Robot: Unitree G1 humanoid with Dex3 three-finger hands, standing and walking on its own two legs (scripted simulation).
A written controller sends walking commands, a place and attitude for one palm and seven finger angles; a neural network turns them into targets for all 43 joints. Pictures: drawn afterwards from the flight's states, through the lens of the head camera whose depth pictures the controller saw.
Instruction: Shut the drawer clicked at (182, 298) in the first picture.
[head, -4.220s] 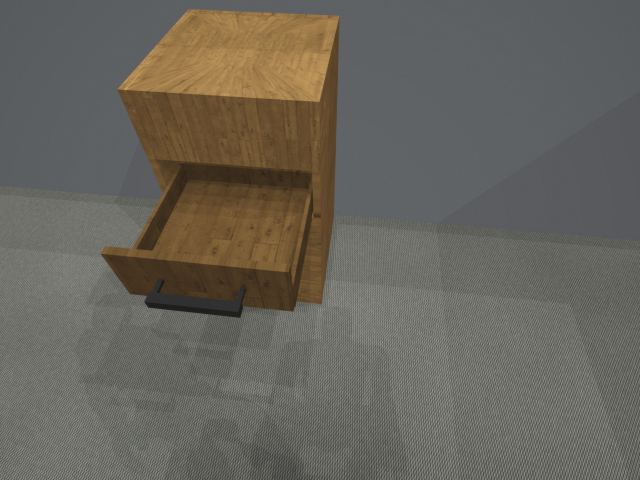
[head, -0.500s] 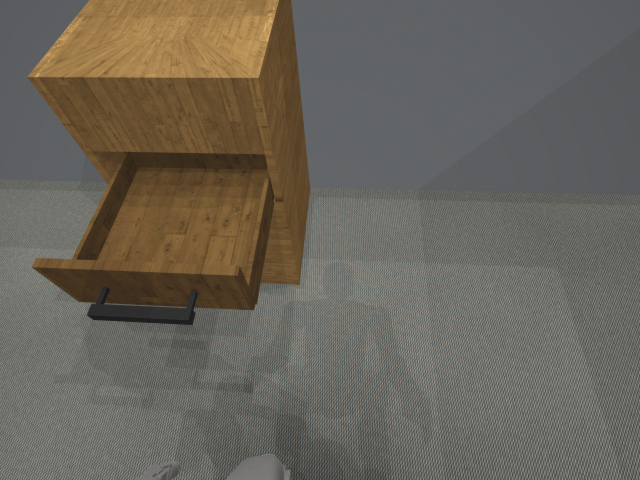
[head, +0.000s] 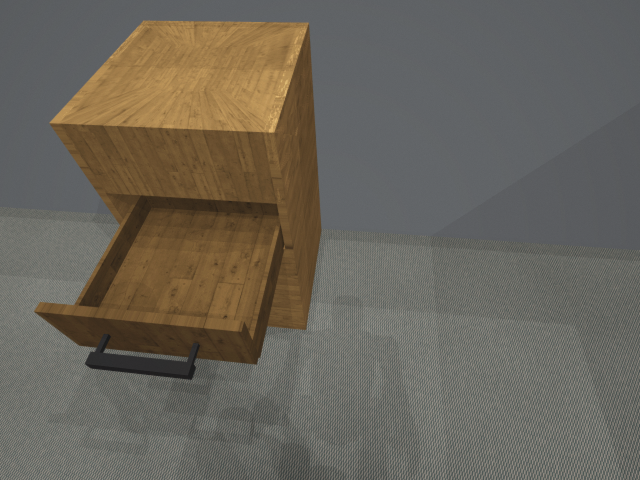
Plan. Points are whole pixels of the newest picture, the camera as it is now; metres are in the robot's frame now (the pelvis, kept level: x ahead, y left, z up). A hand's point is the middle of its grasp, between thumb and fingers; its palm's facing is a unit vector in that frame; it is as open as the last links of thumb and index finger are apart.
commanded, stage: come to a stop and stand still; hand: left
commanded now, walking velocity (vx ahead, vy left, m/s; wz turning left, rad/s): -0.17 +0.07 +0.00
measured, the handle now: (145, 354) +0.35 +0.36 -0.22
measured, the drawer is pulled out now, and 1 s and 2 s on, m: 0.30 0.30 0.30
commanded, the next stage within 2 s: look again from close up in 1.78 s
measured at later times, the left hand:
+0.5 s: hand out of the picture +0.05 +0.23 -0.18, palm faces +0.02 -0.97 -0.24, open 7.4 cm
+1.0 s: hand out of the picture -0.04 +0.22 -0.17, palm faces +0.00 -0.98 -0.20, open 7.4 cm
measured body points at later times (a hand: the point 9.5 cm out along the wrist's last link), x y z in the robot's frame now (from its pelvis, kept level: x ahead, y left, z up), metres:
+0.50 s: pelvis +0.00 +0.04 -0.01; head +0.02 +0.04 +0.44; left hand +0.05 +0.28 -0.17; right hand +0.09 -0.21 -0.15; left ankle +0.03 +0.14 -0.74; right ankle -0.03 -0.08 -0.74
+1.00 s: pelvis -0.01 +0.04 +0.00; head +0.00 +0.04 +0.45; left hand -0.04 +0.27 -0.15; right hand -0.01 -0.19 -0.16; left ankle +0.02 +0.14 -0.74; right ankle -0.03 -0.08 -0.74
